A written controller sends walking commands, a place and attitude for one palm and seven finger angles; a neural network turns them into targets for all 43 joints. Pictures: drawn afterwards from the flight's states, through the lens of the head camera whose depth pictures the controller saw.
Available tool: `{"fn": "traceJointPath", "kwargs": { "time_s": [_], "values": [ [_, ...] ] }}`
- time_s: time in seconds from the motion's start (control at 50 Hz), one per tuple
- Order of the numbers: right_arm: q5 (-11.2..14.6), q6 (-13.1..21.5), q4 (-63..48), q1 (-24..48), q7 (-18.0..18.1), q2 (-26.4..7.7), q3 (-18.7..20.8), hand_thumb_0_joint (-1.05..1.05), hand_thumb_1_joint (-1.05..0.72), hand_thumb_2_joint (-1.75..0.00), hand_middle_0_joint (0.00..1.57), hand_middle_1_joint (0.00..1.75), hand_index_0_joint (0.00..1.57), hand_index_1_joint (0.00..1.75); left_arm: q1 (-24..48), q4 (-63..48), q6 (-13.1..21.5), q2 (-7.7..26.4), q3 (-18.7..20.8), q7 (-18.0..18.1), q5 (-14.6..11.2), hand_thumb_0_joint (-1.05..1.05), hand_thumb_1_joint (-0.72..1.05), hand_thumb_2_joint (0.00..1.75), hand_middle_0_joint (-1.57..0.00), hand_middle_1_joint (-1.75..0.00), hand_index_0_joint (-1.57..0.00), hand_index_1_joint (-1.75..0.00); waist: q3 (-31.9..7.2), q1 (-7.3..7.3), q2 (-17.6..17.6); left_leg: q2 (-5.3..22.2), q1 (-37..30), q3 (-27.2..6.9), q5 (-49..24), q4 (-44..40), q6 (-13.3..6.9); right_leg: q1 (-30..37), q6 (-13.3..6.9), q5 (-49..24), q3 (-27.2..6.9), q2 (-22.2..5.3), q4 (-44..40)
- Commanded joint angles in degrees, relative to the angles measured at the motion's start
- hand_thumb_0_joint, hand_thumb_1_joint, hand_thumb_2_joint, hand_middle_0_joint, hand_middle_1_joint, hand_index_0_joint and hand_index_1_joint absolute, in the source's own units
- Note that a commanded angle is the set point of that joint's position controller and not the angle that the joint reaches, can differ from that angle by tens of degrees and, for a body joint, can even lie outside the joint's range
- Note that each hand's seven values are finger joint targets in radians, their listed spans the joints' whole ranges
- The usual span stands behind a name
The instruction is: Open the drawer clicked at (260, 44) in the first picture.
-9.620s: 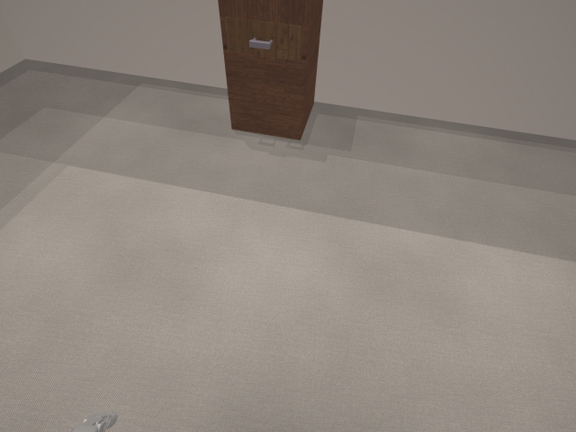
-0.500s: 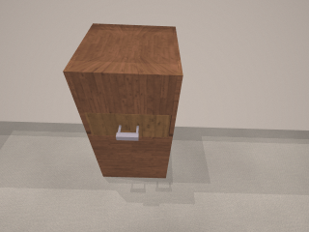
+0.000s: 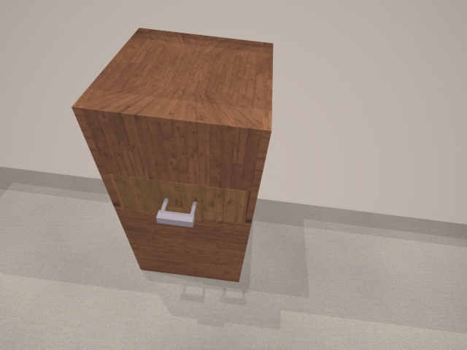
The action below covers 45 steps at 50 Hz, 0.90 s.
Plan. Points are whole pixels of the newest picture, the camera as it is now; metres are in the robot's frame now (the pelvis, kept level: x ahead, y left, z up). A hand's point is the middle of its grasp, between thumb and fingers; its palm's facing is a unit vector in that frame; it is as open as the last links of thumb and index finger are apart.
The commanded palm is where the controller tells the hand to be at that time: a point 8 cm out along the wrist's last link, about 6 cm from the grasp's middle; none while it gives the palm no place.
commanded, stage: come to a stop and stand still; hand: left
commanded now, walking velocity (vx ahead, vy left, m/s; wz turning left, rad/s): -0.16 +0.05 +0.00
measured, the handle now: (177, 211) +0.50 +0.19 -0.21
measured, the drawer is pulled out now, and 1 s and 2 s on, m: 0.00 0.00 0.00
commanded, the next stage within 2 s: look again from close up in 0.80 s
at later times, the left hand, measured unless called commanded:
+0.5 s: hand out of the picture +0.03 +0.23 -0.17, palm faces +0.01 -0.97 -0.24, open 7.4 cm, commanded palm none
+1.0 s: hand out of the picture -0.08 +0.20 -0.17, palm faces +0.05 -0.99 -0.14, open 7.4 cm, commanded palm none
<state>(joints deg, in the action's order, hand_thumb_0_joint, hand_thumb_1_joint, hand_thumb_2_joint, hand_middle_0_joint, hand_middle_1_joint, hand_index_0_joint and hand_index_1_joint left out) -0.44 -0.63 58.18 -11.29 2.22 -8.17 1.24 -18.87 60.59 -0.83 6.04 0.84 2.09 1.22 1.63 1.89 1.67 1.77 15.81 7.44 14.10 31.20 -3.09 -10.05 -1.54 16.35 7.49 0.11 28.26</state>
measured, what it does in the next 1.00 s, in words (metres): shifts its weight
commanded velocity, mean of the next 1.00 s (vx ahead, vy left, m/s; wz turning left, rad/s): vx -0.01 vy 0.00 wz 0.00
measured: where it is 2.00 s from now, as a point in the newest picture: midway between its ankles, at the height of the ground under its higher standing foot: outside the picture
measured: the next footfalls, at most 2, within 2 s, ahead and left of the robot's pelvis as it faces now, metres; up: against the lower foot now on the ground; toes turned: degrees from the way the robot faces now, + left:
none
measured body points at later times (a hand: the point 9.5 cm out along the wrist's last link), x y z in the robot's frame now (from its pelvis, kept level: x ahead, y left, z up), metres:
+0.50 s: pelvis -0.03 +0.04 -0.01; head -0.04 +0.04 +0.44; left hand +0.03 +0.28 -0.15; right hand -0.01 -0.20 -0.16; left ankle +0.03 +0.09 -0.73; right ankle -0.03 -0.09 -0.73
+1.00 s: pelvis -0.03 +0.05 +0.00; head -0.02 +0.06 +0.45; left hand -0.08 +0.25 -0.16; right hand -0.01 -0.18 -0.15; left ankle +0.03 +0.09 -0.73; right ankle -0.04 -0.08 -0.73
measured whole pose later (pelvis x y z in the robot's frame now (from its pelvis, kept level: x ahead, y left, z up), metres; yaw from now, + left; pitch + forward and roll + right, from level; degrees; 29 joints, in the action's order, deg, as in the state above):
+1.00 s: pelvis -0.03 +0.05 +0.00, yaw +1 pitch +0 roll -1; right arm -0.6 -0.7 61.5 -16.5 0.7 -9.2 -0.2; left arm -23.8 62.6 0.0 7.5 -1.0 1.8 1.7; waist -0.3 0.8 0.8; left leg -4.2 15.9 7.0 8.5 23.6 -7.1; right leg -11.3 0.1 15.6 1.9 -1.4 26.9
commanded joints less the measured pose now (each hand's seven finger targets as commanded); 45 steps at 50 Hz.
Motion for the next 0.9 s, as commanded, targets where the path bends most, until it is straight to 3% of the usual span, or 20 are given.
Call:
{"fn": "traceJointPath", "kwargs": {
  "time_s": [0.0,0.06,0.1,0.14,0.18,0.2,0.22,0.24,0.26,0.3,0.34,0.36,0.38,0.42,0.46,0.54,0.6,0.66,0.76,0.88],
  "values": [
    [-0.3,-0.7,-2.3,-3.4,0.1,-7.3,1.6,0.0,-0.9,-0.9,0.2,0.3,0.2,0.3,-5.0,-2.7,0.5,7.0,1.6,0.9,0.0,0.0,0.9,0.9,-0.2,-0.3,-0.2,-0.3,0.2,-0.96,-7.3,8.5,-4.1,-8.9,-27.4,-5.6,-1.0,-2.5,-0.2,-16.4,-7.2,-6.5,-1.4],
    [-0.4,-1.0,-3.4,-3.3,-0.2,-7.3,2.0,0.0,-0.9,-0.9,0.2,0.3,0.2,0.3,-4.7,-3.6,0.6,8.0,1.9,1.1,0.1,0.0,0.9,0.9,-0.2,-0.3,-0.2,-0.3,-4.2,-1.73,-2.0,6.9,-5.8,-7.1,-24.8,-2.2,0.1,-1.3,-1.2,-24.3,-9.3,-8.7,-1.4],
    [-0.5,-1.3,-3.7,-2.9,-0.4,-6.8,2.2,0.0,-0.9,-0.9,0.2,0.3,0.2,0.3,-3.9,-4.6,0.5,8.4,2.1,1.1,0.1,0.0,0.9,0.9,-0.2,-0.3,-0.2,-0.3,-5.4,-1.89,0.0,5.9,-5.5,-6.2,-20.2,-1.0,0.7,-1.2,-1.9,-24.8,-10.5,-10.0,-1.8],
    [-0.5,-1.4,-3.9,-2.9,-0.6,-6.1,2.1,0.0,-0.9,-0.9,0.2,0.3,0.2,0.3,-2.6,-5.3,0.4,8.5,2.3,1.0,0.2,0.0,0.9,0.9,-0.2,-0.3,-0.2,-0.3,-4.9,-2.26,2.9,4.9,-4.5,-5.8,-15.6,-0.6,1.1,-1.9,-2.8,-23.1,-11.3,-11.0,-2.4],
    [-0.6,-1.4,-3.5,-2.9,-0.8,-5.7,1.8,0.0,-0.9,-0.9,0.2,0.3,0.2,0.3,-1.6,-5.7,0.2,8.1,2.1,0.9,0.3,0.0,0.9,0.9,-0.2,-0.3,-0.2,-0.3,-3.2,-2.49,2.5,4.9,-4.2,-6.4,-10.9,-2.5,0.9,-4.3,-2.6,-15.8,-10.8,-10.3,-3.5],
    [0.3,0.1,-7.8,0.3,-0.9,-8.4,2.4,0.0,-0.9,-0.9,0.2,0.3,0.2,0.3,-5.3,-6.2,1.3,9.0,1.0,2.6,0.4,0.0,0.9,0.9,-0.2,-0.3,-0.2,-0.3,-4.0,-1.09,6.4,4.8,-3.6,-5.2,-5.3,5.8,2.0,-3.9,0.3,-32.8,-15.3,-11.9,-6.8],
    [0.0,-0.8,-8.3,-2.8,-2.0,-5.2,2.2,0.0,-0.9,-0.9,0.2,0.3,0.2,0.3,-0.3,-9.4,1.8,12.2,1.4,2.1,0.5,0.0,0.9,0.9,-0.2,-0.3,-0.2,-0.3,-4.9,-3.39,9.8,1.0,1.9,-3.7,6.0,9.3,2.3,-3.6,-3.1,-13.6,-15.2,-14.6,-7.6],
    [-0.5,-0.8,-8.4,-0.9,-2.3,-5.0,2.1,0.0,-0.9,-0.9,0.2,0.3,0.2,0.3,-0.3,-10.3,2.0,11.9,1.9,1.9,0.6,0.0,0.9,0.9,-0.2,-0.3,-0.2,-0.3,-2.2,-1.84,4.3,0.3,3.4,-4.2,8.5,11.3,2.3,-6.6,-6.5,-7.2,-17.6,-15.7,-8.5],
    [-0.6,-0.8,-8.5,-1.9,-2.5,-4.7,1.6,0.0,-0.9,-0.9,0.2,0.3,0.2,0.3,1.0,-10.9,2.2,12.8,1.9,1.9,0.5,0.0,0.9,0.9,-0.2,-0.3,-0.2,-0.3,-2.1,-3.21,1.0,1.3,2.7,-4.0,8.1,9.3,1.8,-7.2,-7.9,-2.6,-16.1,-16.0,-8.8],
    [-0.6,-0.3,-7.6,-5.0,-2.6,-4.0,1.2,0.0,-0.9,-0.9,0.2,0.3,0.2,0.3,2.4,-11.6,2.1,12.8,1.8,1.6,0.2,0.0,0.9,0.9,-0.2,-0.3,-0.2,-0.3,0.4,-4.68,-0.7,0.4,-1.9,-4.1,2.6,2.4,1.6,-12.0,-6.2,1.2,-12.1,-12.4,-5.6],
    [-0.8,0.2,-7.6,-6.0,-2.4,-6.3,1.0,0.0,-0.9,-0.9,0.2,0.3,0.2,0.3,2.0,-11.6,1.3,10.7,1.2,1.2,-0.1,0.0,0.9,0.9,-0.2,-0.3,-0.2,-0.3,4.2,-3.61,-5.4,4.4,1.3,-10.9,4.7,-5.6,-0.6,-14.2,-3.2,9.7,-8.1,-6.7,-1.6],
    [-1.2,0.4,-7.9,-6.4,-2.5,-7.7,1.1,0.0,-0.9,-0.9,0.2,0.3,0.2,0.3,1.0,-11.7,0.6,9.6,1.2,1.1,0.1,0.0,0.9,0.9,-0.2,-0.3,-0.2,-0.3,5.6,-3.07,-11.1,7.7,5.3,-16.6,10.4,-12.1,-2.3,-12.6,-2.0,11.6,-4.6,-3.6,2.6],
    [-1.3,0.3,-7.9,-5.5,-2.2,-9.2,1.1,0.0,-0.9,-0.9,0.2,0.3,0.2,0.3,-0.3,-11.1,0.2,9.4,0.9,0.9,0.0,0.0,0.9,0.9,-0.2,-0.3,-0.2,-0.3,6.3,-2.11,-13.3,10.3,9.2,-22.9,19.5,-18.6,-3.9,-10.1,-0.9,10.7,-3.3,-1.2,6.7],
    [-1.1,0.2,-8.4,-3.1,-1.9,-10.4,1.1,0.0,-0.9,-0.9,0.2,0.3,0.2,0.3,-3.0,-9.5,-0.4,8.7,0.7,0.3,0.3,0.0,0.9,0.9,-0.2,-0.3,-0.2,-0.3,6.6,-0.14,-8.1,11.3,16.0,-23.9,26.7,-22.4,-5.3,-4.6,-0.9,8.4,-3.9,-1.2,11.6],
    [-1.1,0.3,-8.0,-2.2,-1.7,-9.9,0.7,0.0,-0.9,-0.9,0.2,0.3,0.2,0.3,-4.4,-8.3,-0.3,8.1,0.6,-0.1,0.3,0.0,0.9,0.9,-0.2,-0.3,-0.2,-0.3,4.6,1.11,-5.4,9.8,16.0,-21.6,24.4,-21.4,-4.8,-2.0,-1.0,6.1,-4.8,-1.4,10.2],
    [-0.9,0.5,-6.3,-3.9,-1.7,-9.3,0.4,0.0,-0.9,-0.9,0.2,0.3,0.2,0.3,-5.1,-7.5,0.0,8.4,0.5,-0.2,0.2,0.0,0.9,0.9,-0.2,-0.3,-0.2,-0.3,1.8,0.51,-3.8,8.0,11.8,-18.7,22.1,-20.4,-3.2,0.2,-1.3,5.6,-6.4,-2.0,1.9],
    [-0.9,0.6,-4.8,-5.6,-1.7,-8.8,0.4,0.0,-0.9,-0.9,0.2,0.3,0.2,0.3,-3.6,-7.1,0.8,8.6,0.3,-0.2,0.1,0.0,0.9,0.9,-0.2,-0.3,-0.2,-0.3,1.0,-0.94,2.0,5.9,6.9,-15.9,17.7,-17.5,-1.4,-2.5,-2.1,8.6,-9.3,-3.5,-3.6],
    [-0.8,0.7,-3.0,-7.5,-1.8,-7.9,0.2,0.0,-0.9,-0.9,0.2,0.3,0.2,0.3,-2.3,-6.6,1.3,8.4,-0.1,0.0,-0.1,0.0,0.9,0.9,-0.2,-0.3,-0.2,-0.3,1.6,-2.63,0.5,4.8,1.0,-14.8,13.4,-15.9,-1.0,-8.2,-2.3,10.1,-11.0,-4.5,-5.9],
    [-0.5,1.0,-1.1,-7.6,-1.6,-8.0,-0.1,0.0,-0.9,-0.9,0.2,0.3,0.2,0.3,-5.1,-4.0,1.3,7.5,-0.4,0.1,0.1,0.0,0.9,0.9,-0.2,-0.3,-0.2,-0.3,2.3,-2.13,-4.7,6.5,1.9,-17.2,17.3,-19.6,-1.4,-6.2,-1.4,5.4,-8.5,-3.1,-3.6],
    [-0.4,1.0,0.4,-7.0,-1.2,-7.8,-0.1,0.0,-0.9,-0.9,0.2,0.3,0.2,0.3,-8.3,-0.4,1.4,6.0,-0.8,0.1,0.3,0.0,0.9,0.9,-0.2,-0.3,-0.2,-0.3,2.9,-1.51,-4.3,7.0,1.7,-17.6,17.6,-20.9,-1.6,-5.7,-1.1,3.6,-8.1,-3.1,-3.8]
  ]
}}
